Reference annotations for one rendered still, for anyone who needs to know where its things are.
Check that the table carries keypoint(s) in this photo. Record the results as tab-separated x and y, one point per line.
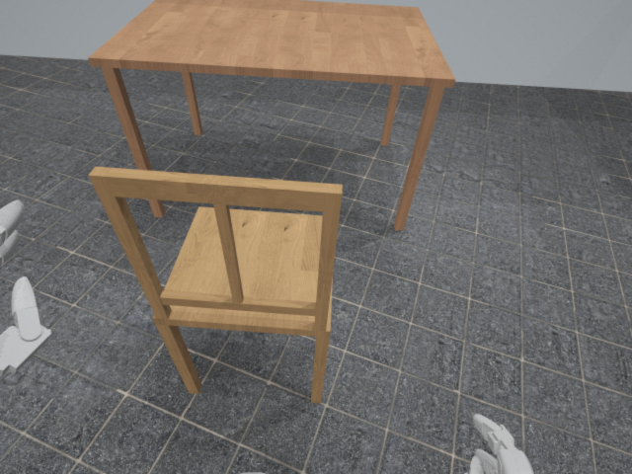
296	39

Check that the chair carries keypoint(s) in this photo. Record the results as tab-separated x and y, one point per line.
241	270

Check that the left robot hand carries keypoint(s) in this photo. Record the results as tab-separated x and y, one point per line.
18	344

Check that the right robot hand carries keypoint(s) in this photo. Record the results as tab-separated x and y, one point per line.
509	460

